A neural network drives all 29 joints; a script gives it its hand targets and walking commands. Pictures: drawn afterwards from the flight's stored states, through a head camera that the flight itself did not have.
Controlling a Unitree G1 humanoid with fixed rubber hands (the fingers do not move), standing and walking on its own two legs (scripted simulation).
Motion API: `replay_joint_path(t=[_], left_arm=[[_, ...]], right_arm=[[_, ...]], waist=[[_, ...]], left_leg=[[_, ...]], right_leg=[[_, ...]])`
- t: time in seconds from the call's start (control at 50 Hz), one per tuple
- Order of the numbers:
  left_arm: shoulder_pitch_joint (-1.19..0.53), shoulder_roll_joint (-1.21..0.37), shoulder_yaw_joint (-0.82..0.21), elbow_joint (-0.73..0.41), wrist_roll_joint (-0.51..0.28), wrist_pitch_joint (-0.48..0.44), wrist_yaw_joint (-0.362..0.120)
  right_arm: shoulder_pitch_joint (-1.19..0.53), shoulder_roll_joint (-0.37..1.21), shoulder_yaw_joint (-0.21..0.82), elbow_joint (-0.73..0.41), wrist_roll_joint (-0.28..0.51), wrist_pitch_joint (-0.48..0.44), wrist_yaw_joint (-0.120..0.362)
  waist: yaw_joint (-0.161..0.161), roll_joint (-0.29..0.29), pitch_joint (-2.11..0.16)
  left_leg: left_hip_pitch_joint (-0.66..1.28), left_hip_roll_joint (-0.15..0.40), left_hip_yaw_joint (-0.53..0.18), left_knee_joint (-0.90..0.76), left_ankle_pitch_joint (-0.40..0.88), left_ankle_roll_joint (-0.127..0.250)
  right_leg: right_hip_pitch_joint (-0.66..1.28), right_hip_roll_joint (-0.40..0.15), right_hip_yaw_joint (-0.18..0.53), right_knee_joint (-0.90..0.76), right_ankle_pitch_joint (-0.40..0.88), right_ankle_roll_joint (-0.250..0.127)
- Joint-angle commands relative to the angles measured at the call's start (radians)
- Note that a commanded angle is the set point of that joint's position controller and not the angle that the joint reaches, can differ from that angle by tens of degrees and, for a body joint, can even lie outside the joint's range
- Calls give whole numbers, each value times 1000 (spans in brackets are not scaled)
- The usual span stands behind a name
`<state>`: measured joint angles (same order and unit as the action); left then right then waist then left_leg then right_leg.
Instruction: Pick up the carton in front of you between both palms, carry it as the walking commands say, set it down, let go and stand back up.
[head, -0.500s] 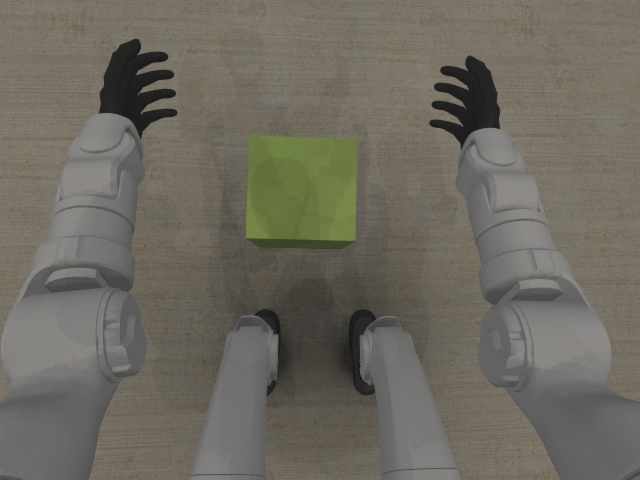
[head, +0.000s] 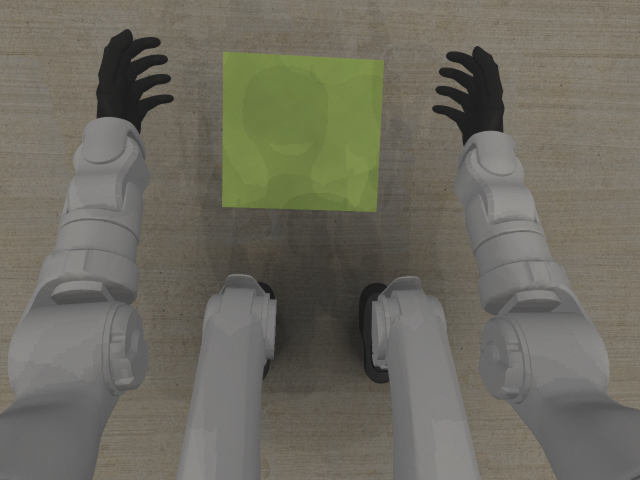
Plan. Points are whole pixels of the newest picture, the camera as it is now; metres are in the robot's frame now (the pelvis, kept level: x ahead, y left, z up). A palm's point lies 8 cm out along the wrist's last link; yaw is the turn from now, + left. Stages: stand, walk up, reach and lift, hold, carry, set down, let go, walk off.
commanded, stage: reach and lift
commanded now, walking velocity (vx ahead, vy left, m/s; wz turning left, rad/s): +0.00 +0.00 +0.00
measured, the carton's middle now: (302, 147) +0.47 +0.04 -0.38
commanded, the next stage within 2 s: none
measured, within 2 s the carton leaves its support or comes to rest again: leaves its support in 1.26 s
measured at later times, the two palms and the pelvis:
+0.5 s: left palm (181, 135) +0.48 +0.22 -0.32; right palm (433, 141) +0.48 -0.16 -0.31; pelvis -0.04 +0.00 -0.13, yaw -1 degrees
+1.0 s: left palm (199, 130) +0.48 +0.19 -0.31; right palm (408, 136) +0.49 -0.11 -0.30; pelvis -0.04 +0.00 -0.13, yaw -1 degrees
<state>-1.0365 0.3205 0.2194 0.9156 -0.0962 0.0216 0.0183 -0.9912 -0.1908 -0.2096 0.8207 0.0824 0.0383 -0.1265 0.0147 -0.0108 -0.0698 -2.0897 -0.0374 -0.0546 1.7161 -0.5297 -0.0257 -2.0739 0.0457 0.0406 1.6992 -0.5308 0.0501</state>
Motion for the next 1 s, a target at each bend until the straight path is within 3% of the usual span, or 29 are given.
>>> replay_joint_path(t=[0.0,0.06,0.14,0.22,0.32,0.4,0.42,0.46,0.5,0.58,0.74,0.9,0.96,0.98], left_arm=[[-235,166,-19,-161,-49,-10,9],[-290,189,-29,-147,-64,9,13],[-371,191,-46,-42,-64,23,18],[-457,200,-67,68,-70,16,25],[-548,218,-101,158,-89,-12,36],[-601,250,-128,151,-117,-35,48],[-617,258,-123,128,-124,-40,53],[-618,272,-137,126,-137,-49,55],[-608,261,-154,137,-143,-54,52],[-556,233,-164,137,-140,-52,48],[-541,180,-167,173,-120,-50,46],[-631,69,-238,168,-149,-55,50],[-655,35,-231,184,-117,-57,54],[-656,20,-226,196,-110,-58,55]], right_arm=[[-222,-107,37,-172,49,-5,-18],[-280,-123,44,-165,66,20,-29],[-366,-131,38,-60,69,38,-32],[-447,-148,35,60,73,27,-28],[-536,-178,50,164,92,-7,-24],[-592,-206,84,162,131,-34,-28],[-607,-217,99,150,139,-39,-31],[-605,-173,130,134,167,-42,-38],[-576,-131,160,165,196,-41,-34],[-523,-123,154,150,202,-45,-39],[-487,-119,96,205,143,-56,-40],[-577,-18,151,202,167,-68,-42],[-597,42,147,218,139,-68,-45],[-592,41,131,233,119,-70,-49]], waist=[[20,22,-1202],[21,22,-1151],[22,24,-961],[18,26,-833],[14,37,-766],[20,42,-846],[35,35,-856],[36,-6,-864],[54,10,-851],[54,44,-878],[19,61,-748],[26,49,-747],[37,35,-728],[28,38,-724]], left_leg=[[642,-16,85,-10,566,-24],[561,-9,101,34,427,-25],[446,11,100,77,234,-23],[386,30,87,129,147,-17],[361,42,67,199,149,-14],[418,44,64,253,222,-14],[400,40,70,256,231,-14],[404,41,64,273,259,-5],[422,36,64,292,313,0],[484,34,65,305,371,0],[421,31,43,276,294,-4],[396,19,44,253,251,-1],[386,7,50,247,229,1],[381,3,53,246,222,-1]], right_leg=[[622,39,-97,30,517,16],[596,34,-105,80,406,13],[475,19,-109,121,219,10],[397,5,-104,171,137,9],[349,-3,-94,242,135,8],[379,-4,-96,296,202,8],[399,-5,-94,305,208,6],[411,5,-102,323,247,15],[397,12,-100,338,288,18],[381,27,-110,348,316,17],[261,27,-110,330,232,10],[296,34,-105,311,214,6],[324,47,-103,308,203,7],[331,51,-102,304,201,8]])
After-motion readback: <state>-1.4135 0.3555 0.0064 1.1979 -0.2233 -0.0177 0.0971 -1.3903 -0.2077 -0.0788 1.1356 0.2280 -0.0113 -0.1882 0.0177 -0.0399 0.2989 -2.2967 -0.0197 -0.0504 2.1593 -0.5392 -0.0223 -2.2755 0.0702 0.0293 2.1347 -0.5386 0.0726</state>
